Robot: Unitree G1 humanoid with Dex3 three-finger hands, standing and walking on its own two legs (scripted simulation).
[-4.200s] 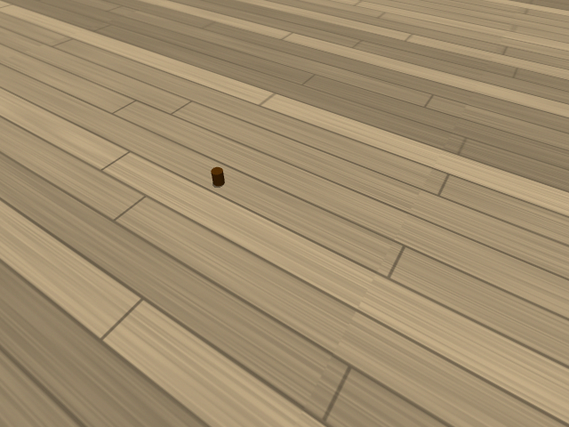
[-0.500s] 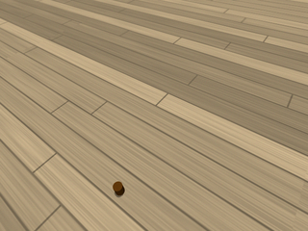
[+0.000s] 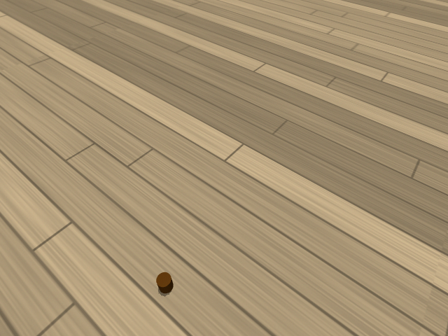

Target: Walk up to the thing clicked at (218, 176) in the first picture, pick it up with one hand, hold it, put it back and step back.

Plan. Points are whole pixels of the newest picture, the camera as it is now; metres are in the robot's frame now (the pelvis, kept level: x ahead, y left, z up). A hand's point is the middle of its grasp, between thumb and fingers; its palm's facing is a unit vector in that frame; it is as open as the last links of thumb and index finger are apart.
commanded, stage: walk up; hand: left
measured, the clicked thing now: (165, 282) +0.47 +0.25 -0.72
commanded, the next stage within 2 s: stand in 0.98 s
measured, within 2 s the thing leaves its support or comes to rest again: neither
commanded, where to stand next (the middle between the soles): +0.07 +0.01 m, yaw +0 degrees
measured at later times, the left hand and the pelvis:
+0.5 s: hand out of the picture +0.10 +0.26 -0.13, palm faces -0.01 -0.94 -0.35, open 7.4 cm; pelvis +0.01 +0.00 +0.02, yaw +0 degrees
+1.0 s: hand out of the picture +0.11 +0.25 -0.14, palm faces -0.02 -0.94 -0.35, open 7.4 cm; pelvis +0.02 +0.00 +0.02, yaw +0 degrees
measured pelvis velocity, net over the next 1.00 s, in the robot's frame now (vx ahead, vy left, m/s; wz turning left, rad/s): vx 0.02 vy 0.00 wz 0.00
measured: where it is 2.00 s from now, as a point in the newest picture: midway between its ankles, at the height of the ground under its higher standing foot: outside the picture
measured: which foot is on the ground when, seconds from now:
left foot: down 0.00-1.00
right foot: down 0.00-1.00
